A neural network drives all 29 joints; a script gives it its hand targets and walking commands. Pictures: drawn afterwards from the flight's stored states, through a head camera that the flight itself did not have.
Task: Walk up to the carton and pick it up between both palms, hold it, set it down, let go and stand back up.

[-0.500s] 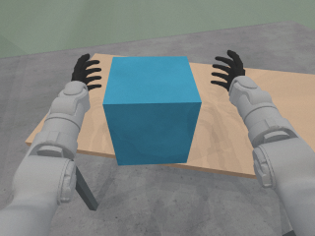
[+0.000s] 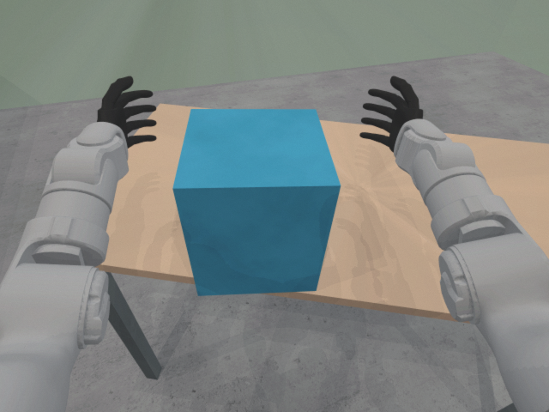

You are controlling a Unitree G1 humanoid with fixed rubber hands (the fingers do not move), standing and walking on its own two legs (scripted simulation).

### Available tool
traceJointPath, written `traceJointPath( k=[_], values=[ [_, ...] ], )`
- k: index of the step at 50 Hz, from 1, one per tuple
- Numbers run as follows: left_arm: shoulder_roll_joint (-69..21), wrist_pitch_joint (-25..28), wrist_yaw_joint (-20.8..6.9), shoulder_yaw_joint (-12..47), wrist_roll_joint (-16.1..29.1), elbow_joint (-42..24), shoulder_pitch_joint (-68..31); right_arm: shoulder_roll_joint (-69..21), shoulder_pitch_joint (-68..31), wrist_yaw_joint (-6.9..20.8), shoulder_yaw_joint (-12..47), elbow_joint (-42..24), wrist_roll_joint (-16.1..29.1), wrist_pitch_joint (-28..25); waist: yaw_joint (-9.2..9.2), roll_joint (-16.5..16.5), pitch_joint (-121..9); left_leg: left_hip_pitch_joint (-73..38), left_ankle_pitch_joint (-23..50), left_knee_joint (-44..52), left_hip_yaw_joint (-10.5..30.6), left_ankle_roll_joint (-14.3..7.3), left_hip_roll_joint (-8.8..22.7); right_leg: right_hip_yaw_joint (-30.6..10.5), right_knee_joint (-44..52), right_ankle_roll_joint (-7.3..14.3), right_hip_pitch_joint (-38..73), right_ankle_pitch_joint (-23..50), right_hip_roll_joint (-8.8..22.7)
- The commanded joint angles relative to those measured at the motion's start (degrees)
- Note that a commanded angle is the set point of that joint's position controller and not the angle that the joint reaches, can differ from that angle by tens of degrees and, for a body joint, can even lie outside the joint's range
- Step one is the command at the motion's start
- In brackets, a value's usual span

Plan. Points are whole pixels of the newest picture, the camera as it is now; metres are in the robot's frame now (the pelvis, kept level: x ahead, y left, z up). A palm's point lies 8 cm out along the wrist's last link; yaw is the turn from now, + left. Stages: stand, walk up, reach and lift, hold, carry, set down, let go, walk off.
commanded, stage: set down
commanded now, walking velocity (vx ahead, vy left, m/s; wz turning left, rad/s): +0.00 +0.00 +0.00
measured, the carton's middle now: (256, 203) +0.44 +0.05 +0.08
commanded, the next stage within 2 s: none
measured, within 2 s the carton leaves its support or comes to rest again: neither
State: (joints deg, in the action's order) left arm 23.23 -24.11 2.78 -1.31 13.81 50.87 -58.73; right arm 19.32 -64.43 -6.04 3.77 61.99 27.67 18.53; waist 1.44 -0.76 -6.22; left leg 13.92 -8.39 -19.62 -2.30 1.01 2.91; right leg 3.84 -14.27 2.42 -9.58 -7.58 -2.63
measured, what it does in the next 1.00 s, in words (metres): stands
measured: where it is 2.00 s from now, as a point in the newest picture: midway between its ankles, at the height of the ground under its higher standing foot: outside the picture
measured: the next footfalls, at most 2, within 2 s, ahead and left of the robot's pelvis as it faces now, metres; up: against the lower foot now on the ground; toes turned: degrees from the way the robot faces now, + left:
none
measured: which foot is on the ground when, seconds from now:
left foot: down 0.00-1.00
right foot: down 0.00-1.00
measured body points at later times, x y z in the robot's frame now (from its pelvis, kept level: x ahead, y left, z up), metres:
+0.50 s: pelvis -0.02 +0.00 +0.00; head -0.05 +0.01 +0.45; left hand +0.38 +0.25 +0.20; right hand +0.41 -0.15 +0.19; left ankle +0.02 +0.13 -0.75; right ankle +0.00 -0.09 -0.75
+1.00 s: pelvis -0.01 +0.01 +0.00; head -0.05 +0.02 +0.45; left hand +0.32 +0.24 +0.13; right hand +0.33 -0.18 +0.12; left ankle +0.02 +0.13 -0.75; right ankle +0.00 -0.09 -0.75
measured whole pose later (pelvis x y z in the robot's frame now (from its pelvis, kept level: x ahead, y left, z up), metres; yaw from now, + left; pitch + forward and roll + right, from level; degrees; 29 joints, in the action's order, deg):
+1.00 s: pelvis -0.01 +0.01 +0.00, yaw -1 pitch -4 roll +0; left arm 14.6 -33.0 2.0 -7.9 7.8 3.4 -16.6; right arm 14.1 -19.3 -6.4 0.0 16.2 20.4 18.6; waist 1.1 -1.0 -0.7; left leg 6.0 -8.2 -18.7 -2.9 0.0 1.4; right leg 1.9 -17.1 1.6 -3.8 -9.0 -1.5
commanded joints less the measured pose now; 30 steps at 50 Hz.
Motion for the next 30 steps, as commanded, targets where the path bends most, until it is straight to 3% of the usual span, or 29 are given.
traceJointPath(
  k=[1, 6, 11, 15, 19, 23, 30],
  values=[
    [8.5, -0.3, 0.3, -4.8, -1.6, -19.6, -24.0, 10.2, -21.7, 0.5, -0.4, -16.0, 2.0, -2.7, 0.36, 5.4, -26.4, -19.1, 27.2, -3.1, 1.4, 2.1, -2.5, -1.7, -1.0, -3.6, 5.4, 21.0, -1.3],
    [9.9, -3.0, 0.6, -6.5, -1.4, -25.7, -21.6, 9.8, -21.8, 0.5, 0.2, -24.9, 2.9, -2.0, 0.89, 2.0, -26.9, -14.9, 21.3, -2.1, 0.7, 0.4, -2.9, -2.3, -2.0, -4.4, 8.2, 20.3, -0.9],
    [9.8, -4.3, 0.0, -6.7, -1.4, -23.4, -18.2, 8.4, -19.0, -0.2, 0.0, -27.0, 1.3, 0.0, 0.56, -0.8, -24.2, -10.4, 13.7, -0.1, 0.1, -1.0, -2.9, -3.2, -1.8, -5.0, 9.4, 15.0, 0.3],
    [8.1, -3.6, -0.8, -6.6, -2.5, -20.5, -15.5, 6.4, -14.6, -0.8, -0.6, -24.3, -0.6, 1.2, 0.12, 0.0, -20.3, -10.1, 10.0, 1.1, -0.2, -1.1, -2.8, -3.4, -0.9, -4.7, 8.0, 9.1, 0.8],
    [6.4, -2.5, -1.2, -6.9, -3.9, -21.6, -11.9, 4.8, -9.2, -1.1, -1.6, -23.1, -2.1, 1.1, -0.21, 2.0, -17.2, -11.9, 9.2, 1.7, 0.0, -0.4, -3.0, -3.0, 0.0, -4.1, 6.5, 5.8, 0.8],
    [5.1, -2.2, -1.4, -7.6, -5.2, -27.2, -7.3, 3.8, -4.3, -1.2, -3.0, -26.7, -3.3, 0.0, -0.66, 3.1, -15.0, -14.0, 9.7, 1.9, 0.1, 0.0, -3.4, -2.4, 0.5, -3.7, 5.8, 4.4, 0.5],
    [3.7, -3.3, -1.0, -8.6, -5.8, -41.6, 1.0, 3.1, 3.7, -1.3, -6.8, -40.1, -5.6, -2.3, -1.37, 3.3, -15.2, -17.2, 11.3, 1.1, 0.3, 0.4, -3.4, -2.0, 0.4, -3.4, 5.3, 4.1, 0.1]
  ],
)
